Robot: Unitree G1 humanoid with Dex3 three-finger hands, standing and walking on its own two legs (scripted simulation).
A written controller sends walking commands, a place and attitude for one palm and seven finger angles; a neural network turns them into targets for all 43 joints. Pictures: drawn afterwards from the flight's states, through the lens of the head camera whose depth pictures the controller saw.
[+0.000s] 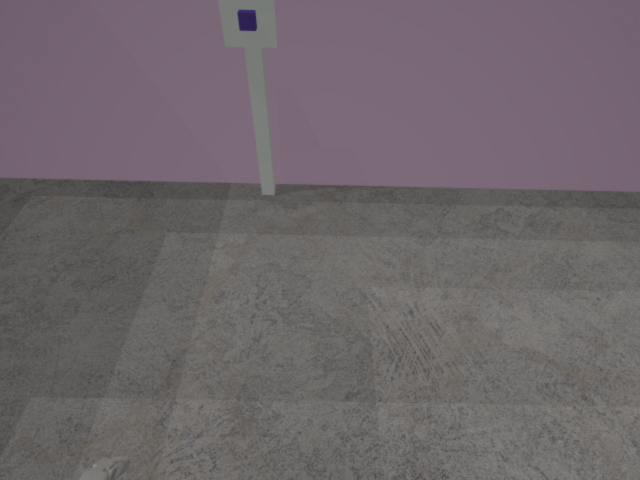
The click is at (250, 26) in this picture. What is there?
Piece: button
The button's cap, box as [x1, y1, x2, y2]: [238, 10, 256, 30]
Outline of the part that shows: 238,10 240,30 255,30 256,23 254,10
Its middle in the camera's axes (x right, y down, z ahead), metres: -0.24 -0.71 +1.26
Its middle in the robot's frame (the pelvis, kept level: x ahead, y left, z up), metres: +1.42 +0.30 +0.02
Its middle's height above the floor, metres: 0.79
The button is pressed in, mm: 0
